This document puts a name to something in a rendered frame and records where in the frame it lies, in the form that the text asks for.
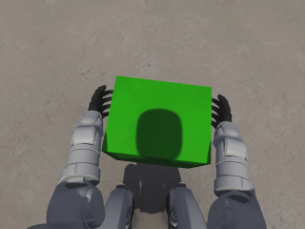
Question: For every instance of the robot shin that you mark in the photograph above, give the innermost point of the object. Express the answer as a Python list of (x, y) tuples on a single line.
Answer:
[(123, 186), (173, 216)]

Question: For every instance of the right robot hand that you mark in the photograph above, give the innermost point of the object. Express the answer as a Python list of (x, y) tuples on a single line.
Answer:
[(223, 112)]

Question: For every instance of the carton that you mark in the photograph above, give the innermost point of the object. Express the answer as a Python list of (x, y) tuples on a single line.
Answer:
[(159, 123)]

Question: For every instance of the right robot upper arm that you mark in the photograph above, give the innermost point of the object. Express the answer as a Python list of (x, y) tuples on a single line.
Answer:
[(227, 213)]

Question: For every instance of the left robot upper arm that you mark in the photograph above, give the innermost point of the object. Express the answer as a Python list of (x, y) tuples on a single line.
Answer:
[(75, 208)]

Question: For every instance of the right robot shin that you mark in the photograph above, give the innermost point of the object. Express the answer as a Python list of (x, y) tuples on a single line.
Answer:
[(173, 216)]

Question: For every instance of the left robot hand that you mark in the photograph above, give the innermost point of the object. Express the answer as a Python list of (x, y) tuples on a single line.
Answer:
[(97, 101)]

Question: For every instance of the right robot forearm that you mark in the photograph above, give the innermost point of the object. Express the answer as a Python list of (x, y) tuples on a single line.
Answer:
[(232, 166)]

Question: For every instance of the left robot shin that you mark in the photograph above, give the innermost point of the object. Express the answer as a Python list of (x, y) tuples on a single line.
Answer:
[(123, 186)]

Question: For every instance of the left robot forearm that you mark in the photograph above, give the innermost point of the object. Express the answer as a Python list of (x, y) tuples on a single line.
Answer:
[(82, 166)]

